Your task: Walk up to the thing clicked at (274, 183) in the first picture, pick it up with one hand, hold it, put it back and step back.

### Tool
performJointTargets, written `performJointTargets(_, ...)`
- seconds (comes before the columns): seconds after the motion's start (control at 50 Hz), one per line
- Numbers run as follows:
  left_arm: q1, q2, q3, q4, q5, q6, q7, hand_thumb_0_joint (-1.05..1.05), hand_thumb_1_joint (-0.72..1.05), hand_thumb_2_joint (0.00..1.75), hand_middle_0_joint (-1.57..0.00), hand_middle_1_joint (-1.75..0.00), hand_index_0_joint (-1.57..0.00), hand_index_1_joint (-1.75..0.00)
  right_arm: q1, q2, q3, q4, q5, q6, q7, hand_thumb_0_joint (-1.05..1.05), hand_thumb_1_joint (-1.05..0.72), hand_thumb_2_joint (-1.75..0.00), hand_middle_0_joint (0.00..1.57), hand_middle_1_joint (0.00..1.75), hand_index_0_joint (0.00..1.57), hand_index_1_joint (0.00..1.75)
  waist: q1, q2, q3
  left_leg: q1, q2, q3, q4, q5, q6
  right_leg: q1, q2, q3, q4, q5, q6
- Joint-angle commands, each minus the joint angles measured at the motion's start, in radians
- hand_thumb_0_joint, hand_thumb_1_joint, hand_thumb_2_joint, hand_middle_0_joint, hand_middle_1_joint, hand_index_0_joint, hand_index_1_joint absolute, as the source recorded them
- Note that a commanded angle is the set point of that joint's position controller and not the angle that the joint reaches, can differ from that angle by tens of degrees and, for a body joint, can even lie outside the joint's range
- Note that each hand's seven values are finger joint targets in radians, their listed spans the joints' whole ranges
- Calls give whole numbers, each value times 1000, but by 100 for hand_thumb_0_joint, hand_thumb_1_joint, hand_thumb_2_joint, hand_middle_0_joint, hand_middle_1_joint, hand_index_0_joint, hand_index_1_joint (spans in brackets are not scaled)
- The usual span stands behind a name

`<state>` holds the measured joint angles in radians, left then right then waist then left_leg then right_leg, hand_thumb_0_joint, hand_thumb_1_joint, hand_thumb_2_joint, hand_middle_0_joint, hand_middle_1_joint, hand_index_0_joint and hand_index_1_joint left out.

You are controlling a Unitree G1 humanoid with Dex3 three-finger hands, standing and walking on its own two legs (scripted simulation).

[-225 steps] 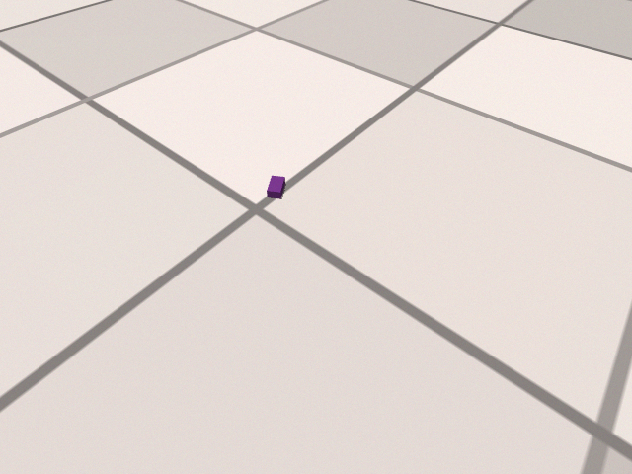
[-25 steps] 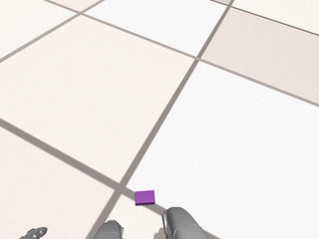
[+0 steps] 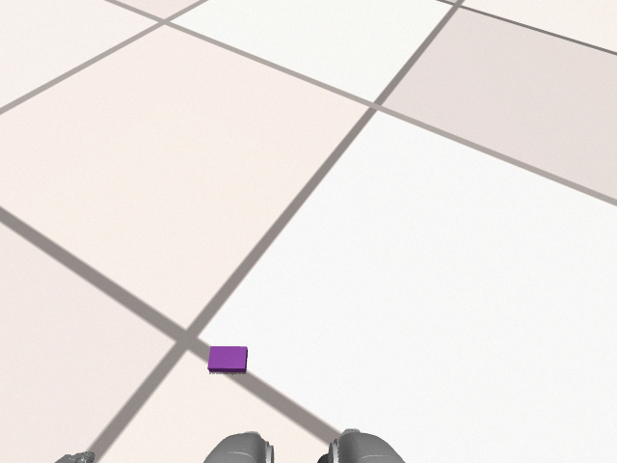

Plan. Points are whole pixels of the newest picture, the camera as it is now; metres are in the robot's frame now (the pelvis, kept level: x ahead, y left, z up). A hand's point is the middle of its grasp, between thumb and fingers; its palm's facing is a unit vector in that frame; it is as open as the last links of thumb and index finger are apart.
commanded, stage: walk up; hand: left
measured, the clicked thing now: (228, 359) +0.43 +0.22 -0.72
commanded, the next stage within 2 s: stand in 1.94 s
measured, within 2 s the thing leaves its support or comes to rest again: neither
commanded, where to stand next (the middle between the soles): +0.06 -0.03 m, yaw +2 degrees
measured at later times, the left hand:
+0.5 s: hand out of the picture +0.01 +0.20 -0.11, palm faces +0.03 -0.88 -0.47, open 7.4 cm
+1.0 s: hand out of the picture +0.06 +0.22 -0.13, palm faces +0.01 -0.94 -0.35, open 7.4 cm
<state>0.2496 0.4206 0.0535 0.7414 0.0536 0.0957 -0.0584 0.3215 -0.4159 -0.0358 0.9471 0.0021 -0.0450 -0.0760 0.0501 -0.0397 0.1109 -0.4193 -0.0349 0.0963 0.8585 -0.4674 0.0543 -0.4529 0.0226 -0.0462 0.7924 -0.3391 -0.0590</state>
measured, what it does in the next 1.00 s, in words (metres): steps on the spot: left foot, then right foot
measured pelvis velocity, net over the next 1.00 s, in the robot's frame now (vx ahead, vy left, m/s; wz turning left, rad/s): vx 0.00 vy -0.05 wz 0.05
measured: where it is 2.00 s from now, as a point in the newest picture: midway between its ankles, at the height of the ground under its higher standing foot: outside the picture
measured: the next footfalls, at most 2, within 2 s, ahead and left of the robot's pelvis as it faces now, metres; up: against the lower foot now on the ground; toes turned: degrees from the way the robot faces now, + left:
left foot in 0.02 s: +0.05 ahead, +0.06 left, +0.00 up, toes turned +3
right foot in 0.26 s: +0.05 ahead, -0.20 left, +0.00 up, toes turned +0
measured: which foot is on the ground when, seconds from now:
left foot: up 0.00-0.00, down 0.02-0.28, up 0.30-0.62, down 0.64-1.00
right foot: down 0.00-0.04, up 0.06-0.24, down 0.26-1.00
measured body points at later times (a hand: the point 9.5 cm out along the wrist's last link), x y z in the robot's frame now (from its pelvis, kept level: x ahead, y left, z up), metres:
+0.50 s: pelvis -0.01 -0.09 +0.02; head +0.02 -0.12 +0.47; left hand +0.01 +0.24 -0.08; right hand +0.13 -0.42 -0.10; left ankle +0.00 +0.07 -0.67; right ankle +0.01 -0.22 -0.71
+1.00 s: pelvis +0.00 -0.05 +0.02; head +0.01 -0.04 +0.47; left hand +0.06 +0.26 -0.11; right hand +0.11 -0.34 -0.10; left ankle +0.00 +0.08 -0.71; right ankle +0.01 -0.21 -0.71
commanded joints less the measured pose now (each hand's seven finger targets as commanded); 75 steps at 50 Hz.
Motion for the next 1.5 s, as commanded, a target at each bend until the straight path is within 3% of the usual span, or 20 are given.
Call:
performJointTargets(0.0,-24,145,27,-44,-57,-46,44,0,90,90,-20,-30,-20,-30,72,-224,-60,-55,-39,-40,-6,0,-90,-90,20,30,20,30,-63,83,-194,337,133,-312,-444,124,50,-43,-218,293,-64,144,-58)
performJointTargets(0.02,-1,106,15,-27,-69,-52,42,0,90,90,-20,-30,-20,-30,-7,-283,-69,-89,-49,-44,-4,0,-90,-90,20,30,20,30,-37,240,-164,359,311,-583,-503,123,106,-162,-86,168,50,-68,25)
performJointTargets(0.04,16,177,39,1,-67,-46,52,0,90,90,-20,-30,-20,-30,-74,-330,-75,-114,-38,-39,4,0,-90,-90,20,30,20,30,-36,200,-126,237,439,-675,-497,85,239,-126,-66,139,141,-250,54)
performJointTargets(0.06,7,219,48,17,-51,-49,57,0,90,90,-20,-30,-20,-30,-105,-326,-80,-116,-35,-38,10,0,-90,-90,20,30,20,30,-39,185,-88,107,478,-709,-512,20,297,-40,-103,166,190,-259,43)
performJointTargets(0.12,-45,199,56,59,-54,-66,41,0,90,90,-20,-30,-20,-30,-127,-223,-46,-105,-30,-39,16,0,-90,-90,20,30,20,30,-29,107,-33,100,278,-406,-471,201,168,-12,-70,148,113,-137,36)
performJointTargets(0.22,72,181,47,152,-53,-130,67,0,90,90,-20,-30,-20,-30,-154,-205,-51,-93,-30,21,55,0,-90,-90,20,30,20,30,-5,148,-115,34,120,-154,-226,157,58,283,-20,37,-311,81,59)
performJointTargets(0.24,102,229,61,169,-43,-143,82,0,90,90,-20,-30,-20,-30,-136,-177,-48,-102,-29,33,61,0,-90,-90,20,30,20,30,2,55,-114,-31,78,-113,-89,154,34,307,-95,180,-344,68,37)
performJointTargets(0.28,62,360,83,155,-34,-159,103,0,90,90,-20,-30,-20,-30,-141,-169,-54,-126,-45,52,61,0,-90,-90,20,30,20,30,-13,-88,-67,-187,75,-168,64,-82,-16,254,-421,626,-471,-4,-135)
performJointTargets(0.3,35,360,86,149,-34,-164,106,0,90,90,-20,-30,-20,-30,-168,-202,-70,-117,-49,55,63,0,-90,-90,20,30,20,30,-15,-47,-27,-169,97,-203,111,-77,-21,186,-445,667,-479,-13,-184)
performJointTargets(0.36,27,285,66,153,-32,-184,112,0,90,90,-20,-30,-20,-30,-172,-181,-75,-95,-27,53,81,0,-90,-90,20,30,20,30,-33,-41,-38,-158,107,-203,90,-1,-13,264,-339,448,-407,220,-105)
performJointTargets(0.58,-3,268,42,135,-44,-168,101,0,90,90,-20,-30,-20,-30,-188,-143,-74,-60,-12,46,93,0,-90,-90,20,30,20,30,-47,-166,-142,164,33,-46,-263,183,-40,188,-211,189,-219,537,-77)
performJointTargets(0.62,-29,220,22,122,-54,-160,97,0,90,90,-20,-30,-20,-30,-135,-166,-79,-28,-19,35,82,0,-90,-90,20,30,20,30,-80,-96,-187,307,57,-97,-366,316,-14,119,-182,158,-123,443,-20)
performJointTargets(0.66,-17,155,-5,116,-67,-149,101,0,90,90,-20,-30,-20,-30,-177,-272,-92,-47,-20,28,77,0,-90,-90,20,30,20,30,-65,153,-221,358,331,-442,-437,304,122,-28,-38,17,-1,-55,54)
performJointTargets(0.68,-22,205,8,156,-57,-146,108,0,90,90,-20,-30,-20,-30,-210,-294,-96,-41,-9,34,82,0,-90,-90,20,30,20,30,-72,203,-194,224,365,-474,-449,193,190,63,-57,36,29,-223,48)
performJointTargets(0.76,32,217,15,220,-51,-164,91,0,90,90,-20,-30,-20,-30,-328,-176,-44,-48,-1,45,86,0,-90,-90,20,30,20,30,-5,133,-107,60,144,-186,-308,226,17,236,-107,112,-278,155,30)
performJointTargets(0.8,-32,250,18,223,-48,-162,93,0,90,90,-20,-30,-20,-30,-303,-164,-37,-20,4,45,88,0,-90,-90,20,30,20,30,-33,102,-80,65,111,-183,-306,163,-16,186,-168,224,-341,72,-5)
performJointTargets(0.84,-120,240,7,215,-48,-154,87,0,90,90,-20,-30,-20,-30,-262,-169,-38,23,-1,44,85,0,-90,-90,20,30,20,30,-65,69,-56,155,135,-221,-394,72,-4,93,-155,189,-330,-25,2)
performJointTargets(0.9,-93,192,-8,252,-51,-152,82,0,90,90,-20,-30,-20,-30,-315,-193,-35,40,0,30,86,0,-90,-90,20,30,20,30,-27,102,-92,143,210,-286,-453,186,31,199,-75,72,-278,101,40)
performJointTargets(1.12,-181,176,-20,315,-56,-151,80,0,90,90,-20,-30,-20,-30,-322,-162,-29,104,3,29,78,0,-90,-90,20,30,20,30,-46,76,-185,268,159,-157,-450,459,-14,316,-135,109,-373,348,47)
performJointTargets(1.48,-239,166,-15,346,-44,-140,70,0,90,90,-20,-30,-20,-30,-326,-159,-23,147,-5,34,87,0,-90,-90,20,30,20,30,-50,23,-130,302,149,-143,-548,318,-32,296,-145,123,-494,222,55)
